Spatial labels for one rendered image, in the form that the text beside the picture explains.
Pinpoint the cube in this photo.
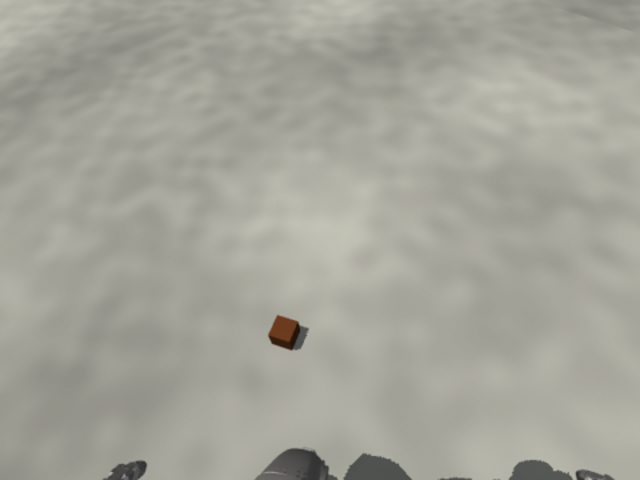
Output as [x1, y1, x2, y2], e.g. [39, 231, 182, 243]
[268, 315, 300, 350]

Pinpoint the left robot hand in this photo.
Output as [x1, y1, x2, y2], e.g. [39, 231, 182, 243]
[102, 461, 147, 480]

